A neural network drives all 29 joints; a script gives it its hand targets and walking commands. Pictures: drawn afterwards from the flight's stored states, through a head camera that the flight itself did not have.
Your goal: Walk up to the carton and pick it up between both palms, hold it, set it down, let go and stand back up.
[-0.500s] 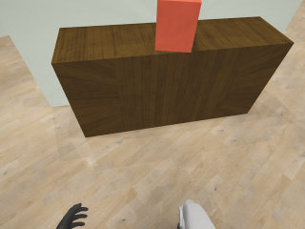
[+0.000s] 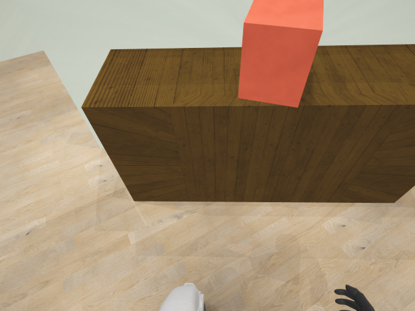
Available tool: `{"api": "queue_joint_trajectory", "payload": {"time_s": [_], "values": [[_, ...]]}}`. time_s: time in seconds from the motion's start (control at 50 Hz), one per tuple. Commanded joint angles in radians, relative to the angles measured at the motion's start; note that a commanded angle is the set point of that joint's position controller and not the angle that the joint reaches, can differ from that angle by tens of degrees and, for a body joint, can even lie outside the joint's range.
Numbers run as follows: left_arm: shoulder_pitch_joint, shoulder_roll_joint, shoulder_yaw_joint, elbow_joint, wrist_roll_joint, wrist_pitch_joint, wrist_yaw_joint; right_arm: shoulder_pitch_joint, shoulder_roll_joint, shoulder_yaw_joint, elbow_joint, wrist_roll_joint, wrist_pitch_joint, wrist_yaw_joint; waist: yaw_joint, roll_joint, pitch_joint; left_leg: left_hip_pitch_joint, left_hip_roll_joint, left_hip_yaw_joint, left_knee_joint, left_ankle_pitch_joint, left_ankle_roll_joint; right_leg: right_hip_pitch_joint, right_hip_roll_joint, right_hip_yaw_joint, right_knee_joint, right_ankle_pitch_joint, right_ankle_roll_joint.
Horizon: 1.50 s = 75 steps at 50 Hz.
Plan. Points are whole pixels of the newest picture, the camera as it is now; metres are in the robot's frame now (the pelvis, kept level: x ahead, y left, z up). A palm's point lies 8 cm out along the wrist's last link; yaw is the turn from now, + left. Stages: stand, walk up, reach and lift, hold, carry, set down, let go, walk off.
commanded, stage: walk up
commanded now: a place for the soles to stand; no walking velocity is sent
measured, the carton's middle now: (277, 51) +0.85 -0.12 +0.04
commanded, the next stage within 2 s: none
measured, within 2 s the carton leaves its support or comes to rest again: neither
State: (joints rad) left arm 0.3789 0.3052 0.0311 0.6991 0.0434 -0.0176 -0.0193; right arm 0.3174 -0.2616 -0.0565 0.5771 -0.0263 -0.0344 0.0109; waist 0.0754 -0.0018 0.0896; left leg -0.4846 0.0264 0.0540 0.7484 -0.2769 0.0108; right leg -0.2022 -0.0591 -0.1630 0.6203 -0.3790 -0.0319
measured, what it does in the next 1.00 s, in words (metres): walks ahead: left foot, then right foot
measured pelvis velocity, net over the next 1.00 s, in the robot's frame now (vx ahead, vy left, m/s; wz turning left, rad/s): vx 0.32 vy -0.19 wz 0.08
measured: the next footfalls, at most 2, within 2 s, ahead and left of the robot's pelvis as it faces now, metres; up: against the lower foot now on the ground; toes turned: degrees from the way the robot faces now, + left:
left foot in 0.06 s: +0.16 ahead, +0.11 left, +0.00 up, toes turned +3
right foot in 0.40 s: +0.29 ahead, -0.25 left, +0.00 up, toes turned -6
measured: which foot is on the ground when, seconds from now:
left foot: up 0.00-0.04, down 0.06-0.40, up 0.42-0.76, down 0.78-1.00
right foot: down 0.00-0.06, up 0.08-0.38, down 0.40-0.80, up 0.82-1.00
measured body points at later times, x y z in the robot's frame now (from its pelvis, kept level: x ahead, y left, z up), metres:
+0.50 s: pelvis +0.19 -0.13 -0.02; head +0.20 -0.13 +0.42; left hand +0.31 +0.14 -0.12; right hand +0.25 -0.42 -0.14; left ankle +0.13 +0.05 -0.67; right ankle +0.26 -0.24 -0.73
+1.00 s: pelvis +0.32 -0.19 -0.01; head +0.34 -0.17 +0.44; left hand +0.39 +0.07 -0.13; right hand +0.46 -0.45 -0.10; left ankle +0.36 -0.06 -0.73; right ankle +0.36 -0.32 -0.70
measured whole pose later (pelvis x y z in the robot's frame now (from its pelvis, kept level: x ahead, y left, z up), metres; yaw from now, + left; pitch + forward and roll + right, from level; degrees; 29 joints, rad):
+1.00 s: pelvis +0.32 -0.19 -0.01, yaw +5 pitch -3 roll +1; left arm 0.35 0.29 0.02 0.63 0.02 0.05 -0.02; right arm 0.28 -0.24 -0.02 0.61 -0.03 0.00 -0.03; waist -0.01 -0.06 0.09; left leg -0.36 0.03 0.03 0.70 -0.29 0.00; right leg -0.44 -0.06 -0.01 0.96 -0.46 0.04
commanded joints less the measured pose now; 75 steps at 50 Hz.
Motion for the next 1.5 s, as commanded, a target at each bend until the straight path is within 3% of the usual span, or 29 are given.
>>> {"api": "queue_joint_trajectory", "payload": {"time_s": [0.0, 0.02, 0.04, 0.06, 0.1, 0.18, 0.3, 0.36, 0.38, 0.4, 0.42, 0.44, 0.52, 0.6, 0.72, 0.76, 0.78, 0.8, 0.82, 0.88, 0.94, 1.02, 1.04, 1.06, 1.08, 1.1, 1.14, 1.2, 1.48], "values": [[-0.051, 0.133, 0.021, -0.076, -0.007, -0.003, -0.011, 0.174, -0.082, -0.052, -0.049, -0.010, -0.027, -0.017, -0.116, -0.059, -0.089, 0.410, -0.060, 0.026, -0.127, 0.112, 0.044, -0.247, -0.172, 0.132, -0.035, 0.068, -0.129], [-0.036, 0.101, 0.005, -0.084, -0.002, -0.001, -0.015, 0.260, -0.123, -0.067, -0.034, -0.020, -0.032, -0.027, -0.163, 0.014, -0.132, 0.556, 0.008, -0.098, -0.160, 0.010, 0.079, -0.332, -0.133, 0.089, 0.159, 0.067, -0.082], [-0.014, 0.030, -0.016, -0.121, 0.007, -0.002, -0.021, 0.347, -0.215, -0.082, -0.035, -0.041, -0.037, -0.044, -0.205, 0.214, -0.193, 0.643, 0.297, -0.548, -0.321, -0.262, 0.178, -0.476, -0.026, 0.025, 0.505, -0.102, -0.003], [-0.012, 0.110, 0.013, -0.149, 0.013, 0.024, -0.017, 0.323, -0.284, -0.100, -0.053, -0.036, -0.023, -0.063, -0.188, 0.171, -0.166, 0.587, 0.446, -0.901, -0.478, -0.453, 0.278, -0.578, 0.019, 0.118, 0.652, -0.247, 0.033], [-0.094, 0.144, 0.027, -0.158, 0.021, 0.056, -0.016, 0.208, -0.240, -0.077, -0.047, -0.017, -0.014, -0.079, -0.162, 0.071, 0.013, 0.404, 0.415, -0.785, -0.483, -0.475, 0.301, -0.649, -0.049, 0.193, 0.768, -0.139, 0.040], [0.002, 0.100, 0.029, -0.116, 0.002, 0.051, -0.042, 0.046, -0.177, -0.043, -0.038, -0.027, -0.044, -0.061, -0.072, 0.147, 0.013, 0.189, 0.272, -0.397, -0.460, -0.201, 0.239, -0.458, -0.087, 0.217, 0.582, -0.027, 0.072], [-0.054, 0.054, 0.035, -0.138, -0.011, 0.028, -0.070, 0.037, -0.212, -0.062, -0.011, -0.030, -0.046, -0.043, -0.089, 0.221, 0.000, 0.088, 0.207, -0.191, -0.386, -0.194, 0.205, -0.233, -0.057, 0.104, 0.194, 0.068, 0.046], [0.044, 0.074, 0.062, -0.119, -0.006, 0.004, -0.063, 0.024, -0.213, -0.058, -0.015, -0.027, -0.024, -0.035, -0.028, 0.133, -0.027, -0.044, 0.182, -0.156, -0.240, -0.293, 0.161, 0.051, 0.014, 0.016, 0.063, 0.128, 0.017], [0.127, 0.109, 0.080, -0.096, -0.004, -0.006, -0.051, 0.047, -0.161, -0.041, -0.018, -0.027, -0.014, -0.032, 0.008, 0.010, -0.052, -0.103, 0.117, -0.113, -0.061, -0.301, 0.125, 0.172, 0.047, 0.021, 0.024, 0.068, 0.007], [0.195, 0.206, 0.103, -0.096, 0.006, -0.015, -0.038, 0.084, -0.073, -0.011, -0.042, -0.019, -0.008, -0.025, 0.053, -0.245, -0.105, -0.216, 0.002, -0.003, 0.294, -0.306, 0.047, 0.250, -0.137, 0.337, -0.137, -0.228, -0.066], [0.161, 0.299, 0.107, -0.135, 0.000, -0.012, -0.022, 0.059, -0.073, -0.007, -0.104, 0.002, -0.002, -0.033, 0.059, -0.364, -0.100, -0.328, -0.089, -0.057, 0.484, -0.417, 0.001, 0.177, -0.372, 0.834, -0.397, -0.445, -0.184], [0.099, 0.275, 0.099, -0.132, -0.019, -0.006, -0.006, 0.010, -0.134, -0.023, -0.108, -0.005, 0.010, -0.044, 0.050, -0.227, -0.035, -0.332, -0.024, -0.164, 0.567, -0.341, 0.004, 0.111, -0.416, 0.909, -0.464, -0.510, -0.213], [-0.010, 0.147, 0.048, -0.120, -0.003, -0.005, 0.014, 0.097, -0.134, -0.033, -0.033, 0.000, 0.006, -0.027, -0.033, -0.140, 0.018, -0.177, 0.031, -0.130, 0.469, -0.167, 0.000, -0.028, -0.299, 0.451, -0.340, -0.109, -0.193], [0.016, 0.125, 0.028, -0.088, 0.004, -0.019, 0.016, 0.051, -0.077, -0.017, -0.051, 0.002, -0.007, -0.009, -0.015, -0.167, 0.001, -0.108, 0.016, -0.074, 0.210, -0.130, -0.014, 0.012, -0.271, 0.294, -0.292, 0.282, -0.213], [0.015, 0.142, 0.014, -0.092, -0.020, 0.008, 0.013, 0.036, -0.049, -0.018, -0.062, -0.015, -0.016, -0.029, -0.064, -0.090, -0.066, 0.281, -0.061, 0.028, -0.139, 0.179, 0.029, -0.133, -0.196, 0.140, -0.091, 0.469, -0.092], [0.026, 0.122, -0.006, -0.116, -0.019, 0.007, 0.006, 0.147, -0.108, -0.033, -0.046, -0.035, -0.019, -0.041, -0.141, -0.034, -0.145, 0.512, 0.056, -0.150, -0.191, 0.204, 0.099, -0.257, -0.150, 0.089, 0.129, 0.411, -0.008], [0.064, 0.069, -0.021, -0.145, -0.013, 0.008, 0.004, 0.214, -0.192, -0.052, -0.053, -0.048, -0.018, -0.053, -0.182, 0.141, -0.223, 0.596, 0.336, -0.552, -0.283, 0.201, 0.228, -0.375, -0.037, 0.029, 0.441, 0.102, 0.056], [0.071, 0.108, 0.000, -0.152, -0.006, 0.039, 0.013, 0.210, -0.236, -0.069, -0.040, -0.020, 0.001, -0.064, -0.167, 0.141, -0.227, 0.563, 0.443, -0.740, -0.354, 0.146, 0.354, -0.409, 0.025, 0.103, 0.576, -0.286, 0.064], [0.031, 0.135, 0.014, -0.153, 0.004, 0.063, 0.017, 0.177, -0.228, -0.064, -0.037, -0.007, 0.012, -0.074, -0.167, 0.090, -0.161, 0.478, 0.422, -0.707, -0.374, 0.005, 0.367, -0.456, -0.005, 0.169, 0.669, -0.274, 0.054], [0.029, 0.102, 0.020, -0.148, -0.015, 0.072, 0.013, -0.002, -0.165, -0.032, -0.056, -0.010, 0.010, -0.073, -0.098, 0.108, -0.012, 0.211, 0.295, -0.435, -0.403, 0.010, 0.282, -0.407, -0.036, 0.222, 0.586, -0.151, 0.070], [0.096, 0.046, 0.010, -0.116, -0.031, 0.049, 0.003, -0.124, -0.149, -0.013, -0.060, 0.002, 0.008, -0.047, -0.053, 0.226, -0.058, 0.038, 0.171, -0.189, -0.346, 0.147, 0.204, -0.147, -0.011, 0.155, 0.291, -0.083, 0.079], [0.104, 0.089, 0.035, -0.122, -0.032, 0.010, 0.018, -0.118, -0.158, 0.006, -0.040, 0.025, 0.044, -0.018, -0.026, 0.131, -0.117, -0.033, 0.119, -0.141, -0.131, 0.081, 0.110, 0.078, 0.049, 0.108, -0.061, 0.218, 0.051], [0.055, 0.142, 0.044, -0.149, -0.017, 0.001, 0.026, -0.072, -0.110, 0.023, -0.048, 0.036, 0.046, -0.010, -0.048, -0.015, -0.127, -0.061, 0.072, -0.096, -0.019, -0.008, 0.048, 0.076, -0.089, 0.305, -0.145, 0.187, 0.001], [-0.010, 0.231, 0.060, -0.191, -0.023, 0.001, 0.030, -0.029, -0.090, 0.029, -0.050, 0.034, 0.055, -0.013, -0.075, -0.172, -0.111, 0.017, -0.003, -0.052, 0.096, -0.199, -0.017, -0.104, -0.294, 0.603, -0.274, 0.130, -0.116], [-0.075, 0.220, 0.061, -0.195, -0.034, 0.005, 0.035, -0.036, -0.127, 0.009, -0.029, 0.022, 0.071, -0.022, -0.081, -0.114, -0.056, 0.104, 0.017, -0.100, 0.138, -0.251, -0.022, -0.212, -0.316, 0.627, -0.298, 0.076, -0.184], [-0.109, 0.186, 0.048, -0.203, -0.039, 0.005, 0.037, -0.050, -0.137, 0.009, -0.017, 0.018, 0.074, -0.021, -0.090, -0.098, -0.031, 0.100, 0.022, -0.099, 0.102, -0.224, -0.022, -0.204, -0.281, 0.563, -0.274, 0.146, -0.180], [-0.159, 0.169, 0.031, -0.216, -0.043, 0.008, 0.031, -0.051, -0.131, 0.017, -0.004, 0.014, 0.052, -0.016, -0.109, -0.120, -0.054, 0.189, 0.047, -0.098, -0.107, 0.005, -0.007, -0.192, -0.194, 0.410, -0.199, 0.324, -0.102], [-0.111, 0.123, 0.010, -0.207, -0.061, 0.005, 0.014, -0.087, -0.172, 0.010, 0.006, 0.017, 0.030, -0.005, -0.075, -0.101, -0.142, 0.258, 0.067, -0.166, -0.170, 0.172, 0.017, -0.129, -0.099, 0.300, -0.170, 0.269, -0.025], [-0.157, 0.129, 0.015, -0.215, -0.051, 0.001, 0.011, -0.103, -0.160, 0.020, 0.038, 0.024, 0.027, 0.006, -0.084, -0.048, -0.128, 0.272, 0.084, -0.135, -0.259, 0.137, 0.010, -0.083, -0.078, 0.269, -0.197, 0.222, -0.017]]}}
